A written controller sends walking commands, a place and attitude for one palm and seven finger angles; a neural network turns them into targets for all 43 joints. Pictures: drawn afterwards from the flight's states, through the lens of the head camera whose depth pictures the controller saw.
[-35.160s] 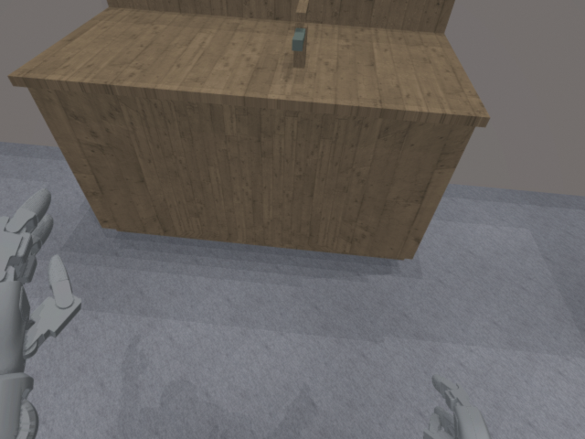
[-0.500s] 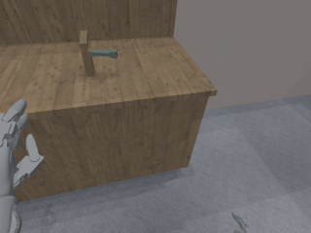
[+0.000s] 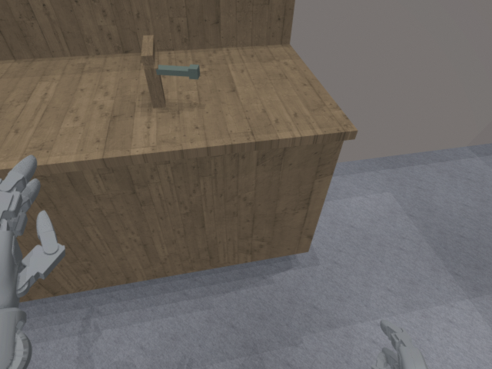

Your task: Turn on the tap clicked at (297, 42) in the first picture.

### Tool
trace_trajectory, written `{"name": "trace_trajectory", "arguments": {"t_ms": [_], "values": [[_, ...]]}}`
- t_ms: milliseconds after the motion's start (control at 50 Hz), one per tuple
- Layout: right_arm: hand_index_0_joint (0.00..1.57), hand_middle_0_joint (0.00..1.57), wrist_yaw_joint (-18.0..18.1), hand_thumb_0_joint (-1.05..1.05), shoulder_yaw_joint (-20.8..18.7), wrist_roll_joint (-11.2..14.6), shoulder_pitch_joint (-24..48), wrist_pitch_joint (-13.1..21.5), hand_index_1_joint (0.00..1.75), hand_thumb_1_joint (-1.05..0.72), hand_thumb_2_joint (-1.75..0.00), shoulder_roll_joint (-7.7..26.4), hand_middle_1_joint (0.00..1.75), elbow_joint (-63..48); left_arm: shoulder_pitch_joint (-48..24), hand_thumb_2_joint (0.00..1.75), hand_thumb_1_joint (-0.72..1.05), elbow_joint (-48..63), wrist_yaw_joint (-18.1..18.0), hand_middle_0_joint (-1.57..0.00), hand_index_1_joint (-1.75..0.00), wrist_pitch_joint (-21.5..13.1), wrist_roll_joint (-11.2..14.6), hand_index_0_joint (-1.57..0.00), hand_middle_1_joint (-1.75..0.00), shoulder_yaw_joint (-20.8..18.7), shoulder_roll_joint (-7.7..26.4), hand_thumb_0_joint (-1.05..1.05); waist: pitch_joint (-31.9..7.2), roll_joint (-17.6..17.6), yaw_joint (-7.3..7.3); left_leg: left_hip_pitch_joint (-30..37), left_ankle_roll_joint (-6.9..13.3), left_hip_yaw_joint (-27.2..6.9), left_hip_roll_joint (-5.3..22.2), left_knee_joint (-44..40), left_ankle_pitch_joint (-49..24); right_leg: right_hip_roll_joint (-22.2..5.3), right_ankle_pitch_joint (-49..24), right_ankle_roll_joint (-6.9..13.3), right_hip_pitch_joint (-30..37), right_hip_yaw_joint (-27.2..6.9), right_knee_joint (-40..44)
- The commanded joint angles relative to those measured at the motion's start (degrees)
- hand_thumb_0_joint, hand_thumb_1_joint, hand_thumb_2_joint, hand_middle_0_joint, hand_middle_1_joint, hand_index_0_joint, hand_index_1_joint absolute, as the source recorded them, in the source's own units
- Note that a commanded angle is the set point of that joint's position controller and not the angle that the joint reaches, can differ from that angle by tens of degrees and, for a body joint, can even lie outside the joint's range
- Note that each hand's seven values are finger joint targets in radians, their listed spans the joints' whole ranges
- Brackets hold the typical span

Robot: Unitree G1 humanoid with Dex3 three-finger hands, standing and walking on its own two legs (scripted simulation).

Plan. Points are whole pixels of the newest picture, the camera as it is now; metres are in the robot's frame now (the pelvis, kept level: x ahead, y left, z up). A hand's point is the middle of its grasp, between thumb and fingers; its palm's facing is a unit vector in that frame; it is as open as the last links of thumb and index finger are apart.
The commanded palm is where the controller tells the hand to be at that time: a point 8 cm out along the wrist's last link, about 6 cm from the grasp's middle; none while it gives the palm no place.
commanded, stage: stand and check the lever's angle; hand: left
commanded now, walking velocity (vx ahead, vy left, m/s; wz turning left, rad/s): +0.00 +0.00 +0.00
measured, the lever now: (194, 71) +0.80 +0.19 +0.11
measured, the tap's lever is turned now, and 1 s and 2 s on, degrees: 74 74 74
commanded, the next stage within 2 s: stand and wait in 0.24 s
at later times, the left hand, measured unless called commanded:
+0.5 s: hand (52, 224) +0.25 +0.27 +0.16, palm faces +0.39 -0.85 -0.35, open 7.4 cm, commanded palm +0.20 +0.31 +0.18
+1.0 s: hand (57, 222) +0.25 +0.27 +0.16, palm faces +0.38 -0.85 -0.35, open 7.4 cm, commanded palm +0.20 +0.31 +0.18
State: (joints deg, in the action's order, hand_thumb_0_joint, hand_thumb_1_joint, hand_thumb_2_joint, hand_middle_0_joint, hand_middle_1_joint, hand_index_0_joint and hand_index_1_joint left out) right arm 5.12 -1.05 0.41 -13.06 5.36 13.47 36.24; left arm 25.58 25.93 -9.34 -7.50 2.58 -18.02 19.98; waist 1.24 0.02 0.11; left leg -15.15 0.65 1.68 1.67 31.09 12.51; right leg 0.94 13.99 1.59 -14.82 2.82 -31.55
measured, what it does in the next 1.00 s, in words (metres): stands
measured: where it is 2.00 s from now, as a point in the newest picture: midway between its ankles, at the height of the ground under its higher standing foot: outside the picture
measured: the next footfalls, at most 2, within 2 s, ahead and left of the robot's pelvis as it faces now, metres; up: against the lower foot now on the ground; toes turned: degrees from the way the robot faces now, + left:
none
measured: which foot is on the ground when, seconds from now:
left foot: down 0.00-1.00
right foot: down 0.00-1.00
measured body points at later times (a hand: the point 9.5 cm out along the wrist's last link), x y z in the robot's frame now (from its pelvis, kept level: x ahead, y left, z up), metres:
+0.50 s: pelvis +0.03 +0.03 +0.01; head +0.04 +0.04 +0.46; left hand +0.22 +0.32 +0.18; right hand +0.21 -0.19 -0.07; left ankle +0.05 +0.13 -0.73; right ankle +0.04 -0.10 -0.73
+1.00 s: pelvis +0.04 +0.03 +0.01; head +0.04 +0.03 +0.46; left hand +0.23 +0.31 +0.18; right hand +0.21 -0.21 -0.07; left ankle +0.05 +0.13 -0.73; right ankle +0.04 -0.10 -0.73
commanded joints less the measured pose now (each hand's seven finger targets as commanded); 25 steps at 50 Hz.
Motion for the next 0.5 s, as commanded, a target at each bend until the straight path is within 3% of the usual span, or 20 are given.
{"name": "trace_trajectory", "arguments": {"t_ms": [0,40,80,100,140,180,220,300,480], "values": [[0.2,0.2,-0.23,0.0,-1.27,0.02,7.52,3.3,0.3,-0.9,-0.9,4.82,0.3,-9.62,-2.7,0.9,0.9,11.27,-0.86,-0.2,-0.3,-3.8,-0.84,-0.2,-0.3,-6.15,8.72,0.0,-0.1,2.77,0.22,-7.04,2.94,-8.38,4.45,-11.42,17.83,-2.62,7.15,-0.78,3.45,-5.94,9.86],[0.2,0.2,-0.76,0.0,-1.37,-0.18,6.96,3.72,0.3,-0.9,-0.9,4.6,0.3,-9.18,-2.0,0.9,0.9,11.44,-0.56,-0.2,-0.3,-4.03,-0.41,-0.2,-0.3,-5.81,8.72,0.0,-2.15,-3.39,-0.28,-2.0,1.7,-4.38,1.87,-3.33,7.02,-7.12,6.39,0.98,1.12,-12.21,14.54],[0.2,0.2,-1.08,0.0,-1.6,-0.1,6.6,3.86,0.3,-0.9,-0.9,4.85,0.3,-8.95,-3.03,0.9,0.9,13.22,-0.65,-0.2,-0.3,-4.01,0.08,-0.2,-0.3,-5.67,9.03,0.0,-4.4,-4.38,-0.53,1.03,0.85,-3.01,1.13,-0.43,1.2,-10.18,1.6,2.27,1.51,-13.9,15.0],[0.2,0.2,-1.07,0.0,-1.5,-0.12,7.05,3.93,0.3,-0.9,-0.9,4.76,0.3,-8.88,-3.67,0.9,0.9,13.93,-0.72,-0.2,-0.3,-4.02,0.12,-0.2,-0.3,-5.54,9.08,0.0,-4.53,-1.74,-0.57,2.67,0.78,-3.0,1.11,-1.14,0.41,-10.01,0.56,2.25,0.51,-13.45,14.62],[0.2,0.2,-0.92,0.0,-1.25,-0.28,7.58,3.88,0.3,-0.9,-0.9,4.9,0.3,-8.98,-4.45,0.9,0.9,15.45,-0.85,-0.2,-0.3,-4.15,0.11,-0.2,-0.3,-5.75,9.38,0.0,-4.73,3.04,-0.35,4.64,1.05,-4.44,2.82,-5.74,-2.08,-7.14,-2.49,1.12,1.28,-10.2,11.78],[0.2,0.2,-0.73,0.0,-1.07,-0.35,8.28,3.61,0.3,-0.9,-0.9,4.98,0.3,-9.29,-4.19,0.9,0.9,14.7,-0.98,-0.2,-0.3,-4.23,0.04,-0.2,-0.3,-5.87,9.05,0.0,-4.75,4.4,0.03,4.23,1.56,-6.33,4.22,-8.77,-2.26,-4.22,-4.27,-0.19,2.38,-7.12,9.76],[0.2,0.2,-0.53,0.0,-0.93,-0.34,8.52,3.44,0.3,-0.9,-0.9,5.02,0.3,-9.61,-3.72,0.9,0.9,13.71,-0.98,-0.2,-0.3,-4.2,0.05,-0.2,-0.3,-6.45,9.42,0.0,-4.83,5.69,0.15,3.65,1.62,-7.34,4.92,-10.92,-2.58,-3.24,-5.67,-0.72,3.7,-5.57,8.53],[0.2,0.2,-0.71,0.0,-0.88,-0.29,8.25,3.01,0.3,-0.9,-0.9,4.73,0.3,-9.75,-3.33,0.9,0.9,13.22,-0.84,-0.2,-0.3,-4.42,0.06,-0.2,-0.3,-5.9,8.41,0.0,-6.45,4.41,0.25,3.59,1.44,-6.78,4.97,-11.51,-2.77,-2.86,-7.89,-1.06,6.03,-4.84,8.59],[0.2,0.2,-0.89,0.0,-0.94,-0.31,8.16,2.34,0.3,-0.9,-0.9,4.77,0.3,-10.08,-1.75,0.9,0.9,14.34,-0.51,-0.2,-0.3,-4.24,0.47,-0.2,-0.3,-6.02,8.52,0.0,-9.04,3.47,0.22,6.17,0.44,-5.41,4.57,-9.62,-13.32,-3.22,-14.07,-1.15,7.54,-4.42,8.51]]}}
